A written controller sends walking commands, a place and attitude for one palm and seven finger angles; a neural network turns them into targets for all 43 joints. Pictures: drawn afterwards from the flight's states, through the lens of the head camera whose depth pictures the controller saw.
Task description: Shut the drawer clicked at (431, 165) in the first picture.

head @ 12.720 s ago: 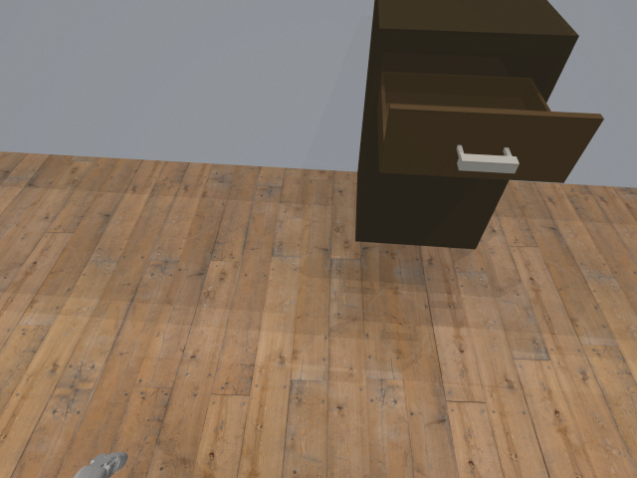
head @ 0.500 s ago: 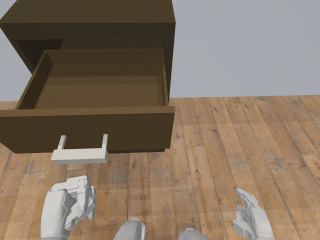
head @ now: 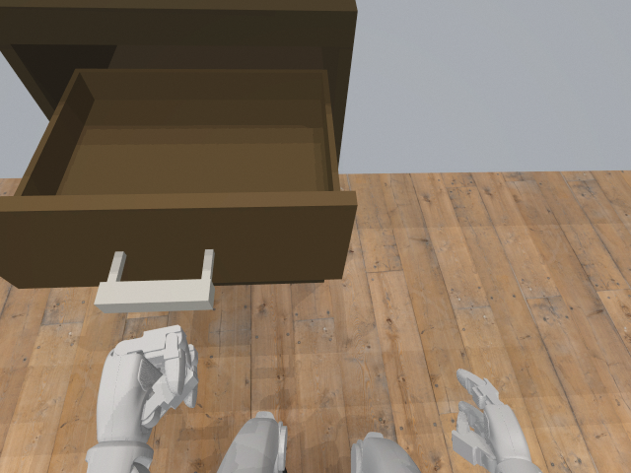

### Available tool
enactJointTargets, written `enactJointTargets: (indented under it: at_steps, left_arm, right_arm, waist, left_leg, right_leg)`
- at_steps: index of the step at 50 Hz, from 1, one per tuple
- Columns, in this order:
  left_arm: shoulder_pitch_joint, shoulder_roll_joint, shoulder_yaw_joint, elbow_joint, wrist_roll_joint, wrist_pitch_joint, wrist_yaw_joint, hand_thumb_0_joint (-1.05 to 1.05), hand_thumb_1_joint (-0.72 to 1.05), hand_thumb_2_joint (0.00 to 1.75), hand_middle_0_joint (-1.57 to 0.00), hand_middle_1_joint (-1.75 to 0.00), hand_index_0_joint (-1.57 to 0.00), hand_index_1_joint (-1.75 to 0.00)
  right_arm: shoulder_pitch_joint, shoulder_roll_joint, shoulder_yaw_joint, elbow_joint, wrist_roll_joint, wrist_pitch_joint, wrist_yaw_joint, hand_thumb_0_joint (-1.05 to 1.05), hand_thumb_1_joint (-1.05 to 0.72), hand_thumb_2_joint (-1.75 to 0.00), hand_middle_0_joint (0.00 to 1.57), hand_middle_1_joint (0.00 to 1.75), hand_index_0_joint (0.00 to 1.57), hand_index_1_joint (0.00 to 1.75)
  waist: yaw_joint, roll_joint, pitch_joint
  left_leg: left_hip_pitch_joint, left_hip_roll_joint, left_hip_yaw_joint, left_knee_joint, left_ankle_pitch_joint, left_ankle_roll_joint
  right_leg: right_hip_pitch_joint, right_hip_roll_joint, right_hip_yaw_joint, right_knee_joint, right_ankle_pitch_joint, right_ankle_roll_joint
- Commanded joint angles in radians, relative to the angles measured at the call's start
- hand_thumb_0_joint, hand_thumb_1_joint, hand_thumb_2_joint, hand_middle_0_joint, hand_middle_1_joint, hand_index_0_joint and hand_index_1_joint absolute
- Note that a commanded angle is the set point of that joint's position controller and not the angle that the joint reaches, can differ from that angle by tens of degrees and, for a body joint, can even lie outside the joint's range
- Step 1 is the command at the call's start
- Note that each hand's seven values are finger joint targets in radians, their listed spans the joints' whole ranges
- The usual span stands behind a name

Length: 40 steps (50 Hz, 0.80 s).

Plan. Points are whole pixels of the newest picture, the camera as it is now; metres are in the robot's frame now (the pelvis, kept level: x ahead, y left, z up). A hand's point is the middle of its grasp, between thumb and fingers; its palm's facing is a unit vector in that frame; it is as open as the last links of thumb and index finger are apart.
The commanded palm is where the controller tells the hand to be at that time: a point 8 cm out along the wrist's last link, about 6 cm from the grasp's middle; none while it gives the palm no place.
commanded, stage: bring the fist close to the handle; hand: left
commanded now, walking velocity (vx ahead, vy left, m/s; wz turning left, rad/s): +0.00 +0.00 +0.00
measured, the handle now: (161, 277) +0.33 +0.21 +0.04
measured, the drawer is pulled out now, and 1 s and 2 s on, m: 0.29 0.28 0.14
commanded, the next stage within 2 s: push the drawer shut in 0.22 s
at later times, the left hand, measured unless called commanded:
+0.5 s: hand (196, 363) +0.24 +0.15 +0.04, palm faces +0.09 -1.00 -0.01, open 3.3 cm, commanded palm +0.22 +0.20 +0.05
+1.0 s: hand (200, 335) +0.27 +0.15 +0.04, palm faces +0.08 -1.00 -0.03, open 2.8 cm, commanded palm +0.27 +0.20 +0.05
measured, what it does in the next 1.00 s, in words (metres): stands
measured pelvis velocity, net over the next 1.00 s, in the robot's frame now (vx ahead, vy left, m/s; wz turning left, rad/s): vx -0.02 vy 0.00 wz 0.01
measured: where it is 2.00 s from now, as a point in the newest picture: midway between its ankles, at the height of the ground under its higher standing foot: outside the picture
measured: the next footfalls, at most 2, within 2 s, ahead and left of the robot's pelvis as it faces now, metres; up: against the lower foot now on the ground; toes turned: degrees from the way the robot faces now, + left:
none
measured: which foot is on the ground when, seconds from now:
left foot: down 0.00-1.00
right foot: down 0.00-1.00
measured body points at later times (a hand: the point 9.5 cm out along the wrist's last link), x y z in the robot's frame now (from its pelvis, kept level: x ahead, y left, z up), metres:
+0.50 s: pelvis -0.01 +0.00 +0.00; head +0.08 +0.02 +0.44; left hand +0.23 +0.20 +0.04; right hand +0.19 -0.22 -0.09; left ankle +0.03 +0.09 -0.63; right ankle -0.01 -0.10 -0.63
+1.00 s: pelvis -0.02 +0.00 +0.00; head +0.07 +0.02 +0.44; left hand +0.26 +0.20 +0.04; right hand +0.17 -0.23 -0.10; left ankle +0.03 +0.09 -0.63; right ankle -0.01 -0.10 -0.63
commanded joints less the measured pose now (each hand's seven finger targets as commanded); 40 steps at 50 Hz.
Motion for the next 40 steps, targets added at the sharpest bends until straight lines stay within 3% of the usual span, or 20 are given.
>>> enactJointTargets:
  at_steps: [1, 16, 19, 21, 25, 28, 29, 32, 34, 36, 39, 40]
  left_arm:
    - [0.013, 0.047, 0.027, -0.211, -0.002, -0.063, -0.003, 0.00, 0.90, 0.90, -1.40, -1.60, -1.40, -1.60]
    - [0.001, 0.041, -0.005, -0.213, 0.024, -0.066, 0.025, 0.00, 0.90, 0.90, -1.40, -1.60, -1.40, -1.60]
    - [-0.090, 0.069, 0.014, -0.210, 0.035, -0.069, 0.039, 0.00, 0.90, 0.90, -1.40, -1.60, -1.40, -1.60]
    - [-0.139, 0.045, -0.003, -0.194, 0.031, -0.067, 0.041, 0.00, 0.90, 0.90, -1.40, -1.60, -1.40, -1.60]
    - [-0.162, 0.053, 0.015, -0.150, 0.026, -0.046, 0.037, 0.00, 0.90, 0.90, -1.40, -1.60, -1.40, -1.60]
    - [-0.207, 0.050, 0.002, -0.138, 0.024, -0.021, 0.032, 0.00, 0.90, 0.90, -1.40, -1.60, -1.40, -1.60]
    - [-0.216, 0.078, 0.032, -0.112, 0.026, -0.012, 0.036, 0.00, 0.90, 0.90, -1.40, -1.60, -1.40, -1.60]
    - [-0.273, 0.071, 0.042, -0.079, 0.018, -0.006, 0.037, 0.00, 0.90, 0.90, -1.40, -1.60, -1.40, -1.60]
    - [-0.328, 0.089, 0.055, -0.073, 0.020, -0.017, 0.043, 0.00, 0.90, 0.90, -1.40, -1.60, -1.40, -1.60]
    - [-0.370, 0.068, 0.039, -0.068, 0.018, -0.035, 0.044, 0.00, 0.90, 0.90, -1.40, -1.60, -1.40, -1.60]
    - [-0.423, 0.103, 0.068, -0.053, 0.017, -0.056, 0.046, 0.00, 0.90, 0.90, -1.40, -1.60, -1.40, -1.60]
    - [-0.447, 0.081, 0.048, -0.043, 0.016, -0.058, 0.041, 0.00, 0.90, 0.90, -1.40, -1.60, -1.40, -1.60]
  right_arm:
    - [-0.035, -0.128, -0.058, -0.154, 0.002, -0.041, -0.009, 0.00, -0.90, -0.90, 0.20, 0.30, 0.20, 0.30]
    - [-0.036, -0.130, -0.054, -0.172, 0.000, -0.033, -0.005, 0.00, -0.90, -0.90, 0.20, 0.30, 0.20, 0.30]
    - [-0.031, -0.136, -0.050, -0.162, -0.006, -0.030, -0.010, 0.00, -0.90, -0.90, 0.20, 0.30, 0.20, 0.30]
    - [-0.034, -0.135, -0.049, -0.158, -0.004, -0.032, -0.008, 0.00, -0.90, -0.90, 0.20, 0.30, 0.20, 0.30]
    - [-0.026, -0.141, -0.051, -0.150, -0.001, -0.028, -0.010, 0.00, -0.90, -0.90, 0.20, 0.30, 0.20, 0.30]
    - [-0.022, -0.143, -0.048, -0.150, 0.000, -0.021, -0.008, 0.00, -0.90, -0.90, 0.20, 0.30, 0.20, 0.30]
    - [-0.015, -0.148, -0.048, -0.143, 0.000, -0.017, -0.010, 0.00, -0.90, -0.90, 0.20, 0.30, 0.20, 0.30]
    - [-0.018, -0.147, -0.047, -0.135, 0.000, -0.012, -0.011, 0.00, -0.90, -0.90, 0.20, 0.30, 0.20, 0.30]
    - [-0.018, -0.152, -0.048, -0.122, -0.003, -0.013, -0.014, 0.00, -0.90, -0.90, 0.20, 0.30, 0.20, 0.30]
    - [-0.022, -0.149, -0.049, -0.111, -0.003, -0.017, -0.013, 0.00, -0.90, -0.90, 0.20, 0.30, 0.20, 0.30]
    - [-0.020, -0.156, -0.052, -0.093, -0.004, -0.019, -0.016, 0.00, -0.90, -0.90, 0.20, 0.30, 0.20, 0.30]
    - [-0.028, -0.154, -0.051, -0.089, -0.003, -0.020, -0.015, 0.00, -0.90, -0.90, 0.20, 0.30, 0.20, 0.30]
  waist:
    - [-0.004, 0.008, -0.245]
    - [-0.010, 0.016, -0.222]
    - [-0.018, 0.015, -0.225]
    - [-0.023, 0.026, -0.232]
    - [-0.015, 0.006, -0.269]
    - [-0.017, 0.029, -0.268]
    - [-0.017, 0.013, -0.261]
    - [-0.020, 0.002, -0.252]
    - [-0.027, -0.002, -0.251]
    - [-0.032, 0.017, -0.255]
    - [-0.036, 0.013, -0.271]
    - [-0.040, 0.026, -0.275]
  left_leg:
    - [0.257, 0.009, -0.060, -0.177, 0.267, -0.014]
    - [0.255, 0.009, -0.069, -0.185, 0.213, -0.016]
    - [0.248, 0.010, -0.074, -0.178, 0.207, -0.015]
    - [0.257, 0.008, -0.073, -0.175, 0.193, -0.015]
    - [0.275, 0.009, -0.070, -0.183, 0.234, -0.014]
    - [0.293, 0.009, -0.069, -0.193, 0.242, -0.015]
    - [0.283, 0.010, -0.069, -0.193, 0.245, -0.013]
    - [0.274, 0.008, -0.063, -0.193, 0.239, -0.013]
    - [0.268, 0.009, -0.064, -0.185, 0.242, -0.010]
    - [0.285, 0.010, -0.066, -0.186, 0.240, -0.013]
    - [0.285, 0.011, -0.069, -0.180, 0.245, -0.011]
    - [0.291, 0.010, -0.067, -0.180, 0.227, -0.011]
  right_leg:
    - [0.126, 0.000, 0.060, -0.178, 0.294, 0.016]
    - [0.081, 0.000, 0.053, -0.179, 0.219, 0.013]
    - [0.069, 0.001, 0.058, -0.173, 0.209, 0.012]
    - [0.056, -0.001, 0.058, -0.177, 0.197, 0.014]
    - [0.094, 0.000, 0.058, -0.182, 0.240, 0.014]
    - [0.102, -0.003, 0.056, -0.193, 0.251, 0.015]
    - [0.108, -0.001, 0.058, -0.196, 0.253, 0.014]
    - [0.118, -0.003, 0.062, -0.203, 0.259, 0.017]
    - [0.112, -0.003, 0.065, -0.201, 0.262, 0.017]
    - [0.093, -0.005, 0.062, -0.198, 0.254, 0.018]
    - [0.093, -0.005, 0.067, -0.197, 0.253, 0.016]
    - [0.081, -0.007, 0.066, -0.198, 0.236, 0.018]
